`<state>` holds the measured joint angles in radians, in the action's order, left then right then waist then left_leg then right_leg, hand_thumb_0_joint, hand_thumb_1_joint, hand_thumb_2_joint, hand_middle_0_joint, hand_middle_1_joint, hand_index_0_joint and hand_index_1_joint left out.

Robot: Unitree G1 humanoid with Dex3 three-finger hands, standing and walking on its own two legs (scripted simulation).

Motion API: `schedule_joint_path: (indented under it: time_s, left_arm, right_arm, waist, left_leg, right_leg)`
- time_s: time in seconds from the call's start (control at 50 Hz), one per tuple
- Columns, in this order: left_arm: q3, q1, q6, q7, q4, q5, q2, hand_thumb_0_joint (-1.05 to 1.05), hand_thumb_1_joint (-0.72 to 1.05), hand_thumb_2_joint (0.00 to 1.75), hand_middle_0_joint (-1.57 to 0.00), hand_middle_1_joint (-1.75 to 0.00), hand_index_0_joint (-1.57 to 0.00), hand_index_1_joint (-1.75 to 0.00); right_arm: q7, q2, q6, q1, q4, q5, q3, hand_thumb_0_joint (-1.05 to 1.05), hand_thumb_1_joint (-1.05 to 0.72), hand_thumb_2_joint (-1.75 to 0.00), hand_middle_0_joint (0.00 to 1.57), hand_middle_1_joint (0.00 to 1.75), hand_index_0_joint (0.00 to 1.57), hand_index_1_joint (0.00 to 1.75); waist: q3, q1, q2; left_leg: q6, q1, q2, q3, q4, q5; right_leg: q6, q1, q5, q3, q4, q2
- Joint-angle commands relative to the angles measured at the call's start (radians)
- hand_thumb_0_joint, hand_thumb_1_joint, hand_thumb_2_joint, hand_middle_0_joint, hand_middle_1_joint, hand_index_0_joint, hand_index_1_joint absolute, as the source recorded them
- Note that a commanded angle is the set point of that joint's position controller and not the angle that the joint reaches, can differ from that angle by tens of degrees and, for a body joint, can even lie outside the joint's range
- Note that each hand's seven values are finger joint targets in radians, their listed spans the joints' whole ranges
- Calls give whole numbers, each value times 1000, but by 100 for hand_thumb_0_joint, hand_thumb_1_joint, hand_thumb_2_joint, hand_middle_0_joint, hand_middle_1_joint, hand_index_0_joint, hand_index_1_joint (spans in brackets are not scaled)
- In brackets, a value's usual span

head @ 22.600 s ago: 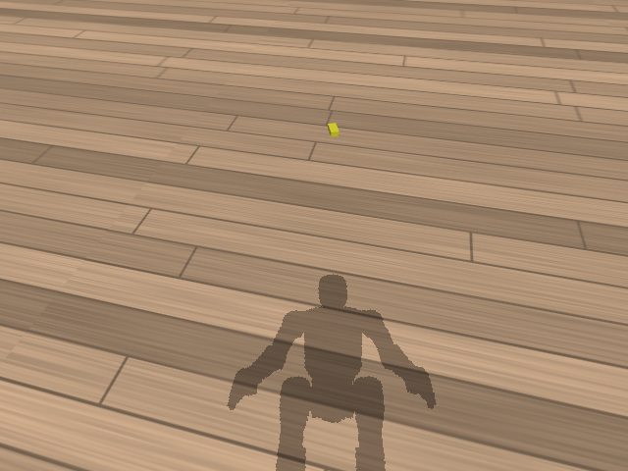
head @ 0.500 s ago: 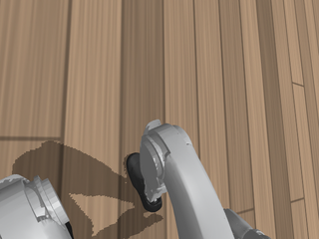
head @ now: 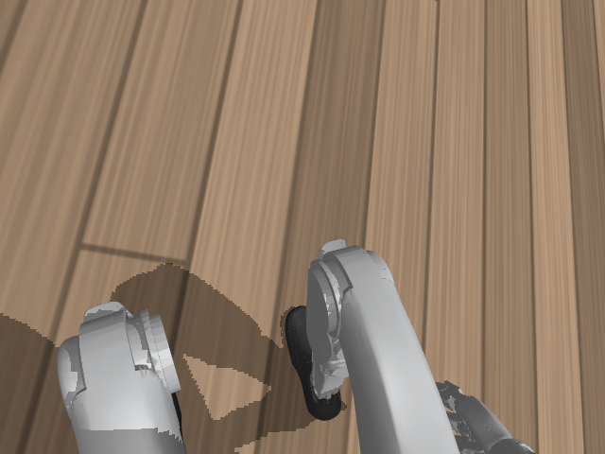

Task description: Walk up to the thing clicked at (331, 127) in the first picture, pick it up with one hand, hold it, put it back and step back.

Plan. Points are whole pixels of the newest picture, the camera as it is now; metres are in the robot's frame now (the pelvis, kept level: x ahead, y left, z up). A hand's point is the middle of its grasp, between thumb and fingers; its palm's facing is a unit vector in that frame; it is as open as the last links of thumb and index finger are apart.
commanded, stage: settle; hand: left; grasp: from above
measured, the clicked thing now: out of the picture +0.50 +0.35 -0.21
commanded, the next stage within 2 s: lift in 0.10 s
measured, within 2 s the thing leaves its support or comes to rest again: neither
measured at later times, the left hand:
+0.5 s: hand out of the picture +0.47 +0.33 -0.11, palm faces -0.48 -0.08 -0.87, open 7.4 cm
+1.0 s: hand out of the picture +0.39 +0.32 +0.06, palm faces -0.43 -0.10 -0.90, open 7.4 cm
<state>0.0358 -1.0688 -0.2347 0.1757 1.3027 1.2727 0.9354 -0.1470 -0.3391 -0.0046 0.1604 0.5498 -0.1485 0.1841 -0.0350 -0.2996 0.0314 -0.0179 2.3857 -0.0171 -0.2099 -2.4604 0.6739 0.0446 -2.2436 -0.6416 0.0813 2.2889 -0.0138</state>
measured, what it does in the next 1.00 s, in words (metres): rises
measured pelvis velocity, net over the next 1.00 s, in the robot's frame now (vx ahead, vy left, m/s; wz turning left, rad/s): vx -0.01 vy -0.01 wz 0.14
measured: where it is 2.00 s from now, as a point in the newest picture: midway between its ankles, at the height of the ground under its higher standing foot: (246, 415)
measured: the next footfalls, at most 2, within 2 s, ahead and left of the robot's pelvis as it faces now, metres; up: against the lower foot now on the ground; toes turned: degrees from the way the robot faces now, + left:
none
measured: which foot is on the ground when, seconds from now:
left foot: down 0.00-1.00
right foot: down 0.00-1.00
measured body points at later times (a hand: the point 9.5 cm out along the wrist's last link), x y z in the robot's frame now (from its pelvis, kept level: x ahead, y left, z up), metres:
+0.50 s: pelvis -0.01 +0.00 +0.03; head +0.23 +0.10 +0.39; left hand +0.49 +0.34 -0.06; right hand +0.05 -0.27 -0.06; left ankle +0.07 +0.12 -0.29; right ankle +0.12 -0.15 -0.29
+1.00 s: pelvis -0.01 -0.01 +0.14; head +0.17 +0.06 +0.54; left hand +0.41 +0.33 +0.11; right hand +0.15 -0.26 +0.02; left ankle +0.07 +0.12 -0.29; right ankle +0.12 -0.15 -0.29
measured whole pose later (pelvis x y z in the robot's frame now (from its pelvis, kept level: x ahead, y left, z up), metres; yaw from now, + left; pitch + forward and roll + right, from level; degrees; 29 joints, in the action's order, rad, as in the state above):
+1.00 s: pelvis -0.01 -0.01 +0.14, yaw +8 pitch +33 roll -7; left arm -0.02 -0.66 -0.19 -0.01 0.81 1.04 0.67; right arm -0.04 -0.27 -0.11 0.14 0.60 -0.01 0.01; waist 0.16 -0.12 -0.05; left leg -0.01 1.94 0.01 -0.09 -2.00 0.64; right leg 0.07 -1.87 -0.61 0.01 1.91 -0.04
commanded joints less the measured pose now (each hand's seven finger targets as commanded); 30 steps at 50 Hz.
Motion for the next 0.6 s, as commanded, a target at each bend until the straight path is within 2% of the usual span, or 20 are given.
schedule_joint_path:
  time_s: [0.0, 0.04, 0.06, 0.08, 0.14, 0.16, 0.18, 0.2, 0.22, 0.24, 0.26, 0.34, 0.38, 0.44, 0.52, 0.54, 0.56, 0.58]
  left_arm:
    - [27, -356, -1, 26, -172, -26, 197, 0, 99, 15, -129, -15, -132, -12]
    - [26, -381, -4, 26, -179, -19, 213, 0, 98, 17, -129, -16, -132, -13]
    - [34, -378, -2, 27, -170, -20, 220, 0, 99, 16, -129, -16, -132, -13]
    - [28, -368, -1, 27, -169, -21, 212, 0, 98, 17, -128, -16, -131, -14]
    - [24, -382, 4, 26, -164, -23, 199, 0, 96, 18, -125, -20, -129, -17]
    - [19, -363, 9, 24, -135, -26, 189, 0, 94, 12, -127, -24, -131, -19]
    - [24, -387, 9, 23, -149, -28, 198, 0, 87, 17, -120, -16, -123, -11]
    - [31, -379, 10, 20, -138, -28, 207, 0, 90, 10, -124, -20, -128, -16]
    - [32, -375, 11, 16, -150, -31, 212, 0, 83, 14, -117, -12, -120, -8]
    - [40, -377, 11, 11, -174, -28, 224, 0, 86, 9, -121, -20, -125, -15]
    - [43, -379, 14, 6, -195, -31, 220, 0, 90, 10, -119, -22, -125, -16]
    - [44, -335, 33, -36, -216, -76, 197, 0, 85, 14, -114, -28, -120, -22]
    - [59, -318, 38, -52, -276, -85, 210, 0, 85, 15, -115, -27, -120, -22]
    - [60, -267, 39, -81, -330, -108, 178, 0, 87, 17, -115, -29, -121, -23]
    - [91, -217, 18, -122, -419, -133, 187, 0, 87, 18, -114, -29, -120, -24]
    - [94, -205, 10, -130, -443, -138, 183, 0, 88, 19, -115, -30, -120, -24]
    - [78, -192, 4, -139, -457, -152, 146, 0, 88, 20, -116, -30, -121, -25]
    - [78, -169, 0, -145, -445, -161, 136, 0, 90, 19, -116, -30, -122, -24]
  right_arm:
    - [30, -282, -28, 219, 13, 6, -113, 0, -90, -90, 20, 30, 20, 30]
    - [37, -276, -34, 216, 13, 4, -108, 0, -90, -90, 20, 30, 20, 30]
    - [39, -280, -36, 222, 15, 8, -113, 0, -90, -90, 20, 30, 20, 30]
    - [41, -268, -38, 215, 14, 9, -112, 0, -90, -90, 20, 30, 20, 30]
    - [46, -268, -43, 223, 16, 14, -112, 0, -90, -90, 20, 30, 20, 30]
    - [46, -265, -45, 220, 17, 15, -114, 0, -94, -91, 20, 30, 20, 30]
    - [50, -268, -48, 223, 18, 15, -115, 0, -89, -89, 20, 30, 20, 30]
    - [54, -274, -49, 223, 15, 15, -114, 0, -93, -91, 20, 30, 20, 30]
    - [55, -265, -51, 218, 9, 17, -114, 0, -89, -89, 20, 30, 20, 30]
    - [57, -263, -51, 225, 10, 19, -119, 0, -93, -91, 20, 30, 20, 30]
    - [58, -257, -53, 224, 7, 23, -124, 0, -91, -91, 20, 30, 20, 30]
    - [61, -247, -62, 237, 8, 35, -142, 0, -92, -91, 20, 30, 20, 30]
    - [61, -236, -70, 242, 12, 43, -151, 0, -92, -91, 20, 30, 20, 30]
    - [64, -232, -84, 253, 20, 57, -168, 0, -92, -91, 20, 30, 20, 30]
    - [76, -230, -101, 252, 23, 73, -200, 0, -91, -91, 20, 30, 20, 30]
    - [79, -226, -103, 252, 21, 76, -207, 0, -91, -91, 20, 30, 20, 30]
    - [79, -213, -105, 246, 17, 78, -208, 0, -91, -91, 20, 30, 20, 30]
    - [82, -211, -106, 241, 22, 83, -216, 0, -91, -91, 20, 30, 20, 30]
  waist:
    - [670, -59, -458]
    - [699, -65, -448]
    - [690, -56, -454]
    - [709, -46, -461]
    - [716, -50, -473]
    - [702, -49, -461]
    - [706, -56, -445]
    - [687, -51, -427]
    - [701, -40, -441]
    - [716, -29, -457]
    - [750, -15, -474]
    - [764, -5, -448]
    - [828, 20, -467]
    - [844, 32, -462]
    - [876, 61, -430]
    - [875, 68, -437]
    - [876, 71, -432]
    - [850, 73, -409]
  left_leg:
    - [19, -606, 13, 92, 290, -206]
    - [11, -590, 12, 105, 287, -196]
    - [14, -593, 8, 103, 298, -200]
    - [14, -606, 12, 105, 305, -202]
    - [18, -638, 10, 100, 322, -228]
    - [15, -634, 11, 101, 321, -213]
    - [10, -609, 9, 104, 318, -194]
    - [9, -580, 3, 103, 320, -172]
    - [10, -586, 3, 108, 334, -161]
    - [11, -600, 3, 115, 343, -160]
    - [13, -627, 4, 116, 354, -169]
    - [8, -637, 1, 125, 377, -163]
    - [8, -675, 1, 132, 394, -197]
    - [9, -712, -3, 130, 413, -234]
    - [9, -776, -8, 117, 441, -263]
    - [11, -787, -10, 114, 458, -254]
    - [6, -791, -6, 121, 473, -237]
    - [4, -778, -8, 119, 491, -193]
  right_leg:
    - [-94, 258, 204, 115, -192, 38]
    - [-89, 286, 204, 110, -203, 40]
    - [-92, 281, 206, 108, -200, 35]
    - [-91, 279, 206, 107, -195, 38]
    - [-93, 271, 226, 105, -194, 35]
    - [-94, 258, 212, 103, -198, 36]
    - [-93, 261, 197, 103, -207, 38]
    - [-97, 257, 175, 102, -213, 36]
    - [-97, 270, 164, 99, -214, 35]
    - [-96, 277, 164, 94, -220, 33]
    - [-95, 281, 172, 91, -217, 33]
    - [-96, 303, 160, 78, -245, 34]
    - [-93, 344, 188, 69, -249, 31]
    - [-96, 349, 207, 60, -269, 25]
    - [-101, 338, 211, 49, -292, 17]
    - [-103, 338, 201, 43, -301, 13]
    - [-98, 350, 194, 36, -316, 14]
    - [-100, 343, 166, 33, -328, 13]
